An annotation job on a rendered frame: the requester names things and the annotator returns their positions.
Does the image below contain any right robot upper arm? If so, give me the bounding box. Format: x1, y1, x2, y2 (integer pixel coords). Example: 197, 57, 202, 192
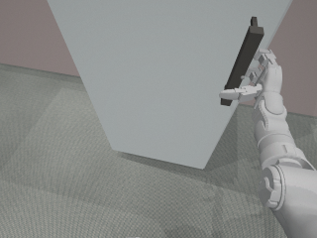
258, 164, 317, 238

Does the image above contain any right robot hand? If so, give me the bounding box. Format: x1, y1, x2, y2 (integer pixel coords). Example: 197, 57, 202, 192
219, 48, 282, 103

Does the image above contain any handle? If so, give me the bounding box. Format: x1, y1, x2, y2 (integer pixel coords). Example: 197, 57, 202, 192
220, 16, 264, 106

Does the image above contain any robot right forearm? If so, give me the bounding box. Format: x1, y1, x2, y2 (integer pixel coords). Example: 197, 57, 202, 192
252, 91, 317, 172

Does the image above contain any fridge door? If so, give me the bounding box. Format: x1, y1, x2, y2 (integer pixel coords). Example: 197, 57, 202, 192
47, 0, 290, 170

